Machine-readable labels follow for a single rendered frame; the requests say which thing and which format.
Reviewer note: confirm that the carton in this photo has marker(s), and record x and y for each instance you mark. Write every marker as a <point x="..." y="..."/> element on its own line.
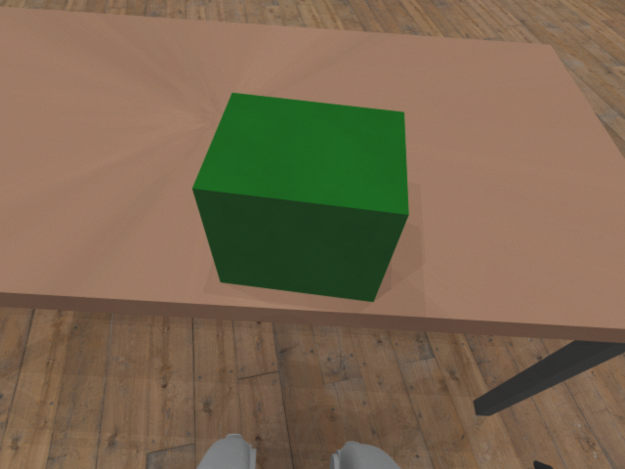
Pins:
<point x="304" y="196"/>

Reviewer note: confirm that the robot left thigh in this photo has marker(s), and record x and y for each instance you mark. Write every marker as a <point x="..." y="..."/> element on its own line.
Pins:
<point x="229" y="453"/>

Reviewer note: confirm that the robot right thigh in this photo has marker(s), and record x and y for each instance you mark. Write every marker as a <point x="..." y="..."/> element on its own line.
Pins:
<point x="360" y="456"/>

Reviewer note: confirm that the robot thigh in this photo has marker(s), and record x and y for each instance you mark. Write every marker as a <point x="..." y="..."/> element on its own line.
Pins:
<point x="229" y="453"/>
<point x="360" y="456"/>

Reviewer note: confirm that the table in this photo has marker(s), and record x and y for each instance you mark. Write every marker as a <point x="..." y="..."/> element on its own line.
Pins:
<point x="516" y="192"/>

